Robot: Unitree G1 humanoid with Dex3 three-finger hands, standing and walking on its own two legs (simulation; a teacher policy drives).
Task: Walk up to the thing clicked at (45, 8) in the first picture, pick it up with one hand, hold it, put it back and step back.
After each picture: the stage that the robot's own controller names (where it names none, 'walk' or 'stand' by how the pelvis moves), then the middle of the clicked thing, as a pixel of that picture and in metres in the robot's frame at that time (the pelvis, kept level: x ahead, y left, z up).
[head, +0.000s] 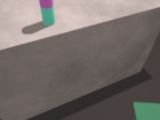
stand; (46, 1) +0.81 +0.19 +0.10
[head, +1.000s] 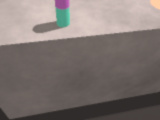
walk; (62, 1) +0.75 +0.14 +0.13
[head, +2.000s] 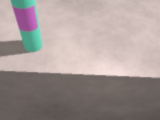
stand; (27, 19) +0.51 +0.21 +0.14
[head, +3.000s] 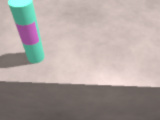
walk; (29, 33) +0.50 +0.21 +0.11
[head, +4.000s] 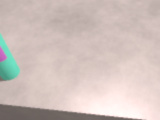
stand; out of the picture +0.41 +0.29 +0.12
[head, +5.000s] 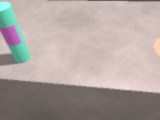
stand; (13, 35) +0.53 +0.32 +0.12
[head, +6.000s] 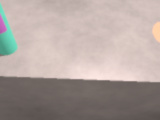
walk; out of the picture +0.49 +0.29 +0.15
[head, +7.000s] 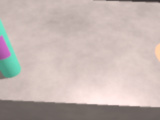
stand; (0, 47) +0.44 +0.29 +0.12
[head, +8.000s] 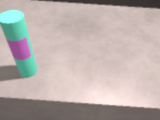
stand; (21, 48) +0.45 +0.24 +0.10
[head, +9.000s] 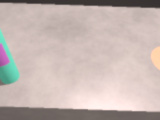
stand; out of the picture +0.42 +0.29 +0.10
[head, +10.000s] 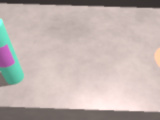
stand; (4, 55) +0.42 +0.28 +0.10
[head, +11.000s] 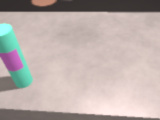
rise first; (14, 59) +0.41 +0.28 +0.10
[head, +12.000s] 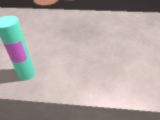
go down; (18, 51) +0.45 +0.27 +0.11
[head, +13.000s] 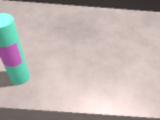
go down; (11, 54) +0.41 +0.25 +0.11
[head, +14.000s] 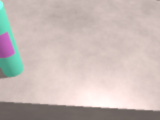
close in; (3, 44) +0.42 +0.25 +0.13
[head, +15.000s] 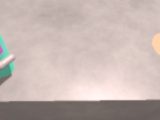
close; out of the picture +0.43 +0.27 +0.14
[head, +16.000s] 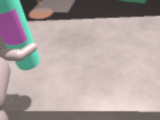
lift; (13, 28) +0.34 +0.18 +0.31
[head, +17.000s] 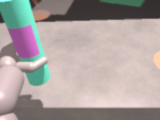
lift; (28, 44) +0.35 +0.16 +0.25
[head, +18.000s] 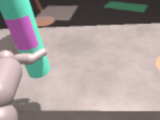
hold; (26, 36) +0.35 +0.16 +0.29
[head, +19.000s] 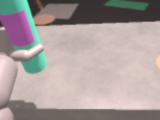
hold; (21, 31) +0.34 +0.16 +0.31
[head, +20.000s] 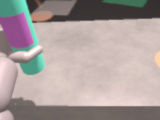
hold; (20, 32) +0.34 +0.17 +0.30
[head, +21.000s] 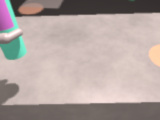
crouch; (1, 17) +0.43 +0.23 +0.29
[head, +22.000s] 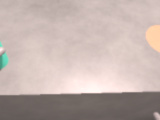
lower; out of the picture +0.45 +0.27 +0.15
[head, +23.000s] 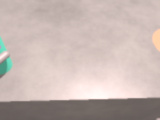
lower; out of the picture +0.43 +0.27 +0.15
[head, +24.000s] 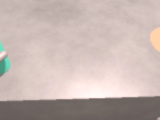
lower; out of the picture +0.43 +0.27 +0.15
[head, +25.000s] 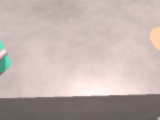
lower; out of the picture +0.44 +0.27 +0.15
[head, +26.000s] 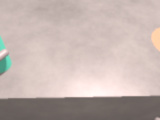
loosen; out of the picture +0.44 +0.27 +0.15
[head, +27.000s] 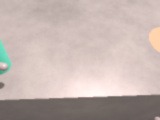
withdraw; out of the picture +0.43 +0.27 +0.15
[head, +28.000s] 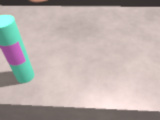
sink last; (15, 53) +0.42 +0.26 +0.12
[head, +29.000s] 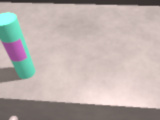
stand; (17, 50) +0.44 +0.27 +0.11
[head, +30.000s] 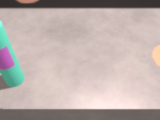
stand; (4, 57) +0.42 +0.27 +0.11
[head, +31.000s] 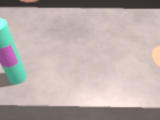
stand; (8, 55) +0.43 +0.28 +0.10
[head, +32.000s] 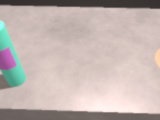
stand; (6, 57) +0.42 +0.28 +0.10
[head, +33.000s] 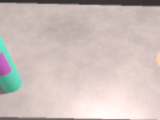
stand; (0, 62) +0.38 +0.28 +0.10
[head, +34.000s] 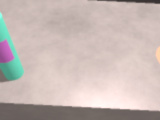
stand; (3, 50) +0.42 +0.28 +0.11
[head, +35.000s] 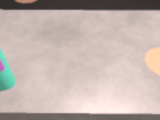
walk; out of the picture +0.41 +0.31 +0.10
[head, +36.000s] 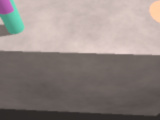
walk; (3, 3) +0.60 +0.31 +0.13
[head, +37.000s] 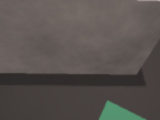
walk; out of the picture +0.96 +0.28 +0.13
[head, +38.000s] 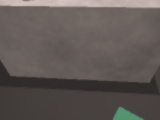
stand; out of the picture +1.03 +0.25 +0.13
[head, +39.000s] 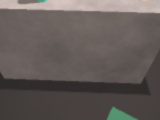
stand; out of the picture +1.04 +0.25 +0.11
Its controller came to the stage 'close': yes
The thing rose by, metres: 0.21
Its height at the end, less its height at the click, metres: +0.00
